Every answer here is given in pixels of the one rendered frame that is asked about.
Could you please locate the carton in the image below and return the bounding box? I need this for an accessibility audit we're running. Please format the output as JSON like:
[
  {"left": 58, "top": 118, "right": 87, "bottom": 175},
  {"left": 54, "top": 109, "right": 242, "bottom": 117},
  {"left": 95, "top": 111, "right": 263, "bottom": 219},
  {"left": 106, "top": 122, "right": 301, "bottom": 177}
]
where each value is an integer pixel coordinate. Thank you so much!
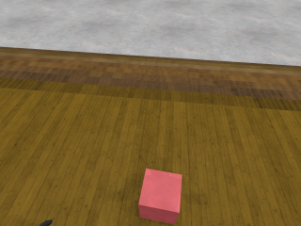
[{"left": 138, "top": 169, "right": 182, "bottom": 224}]

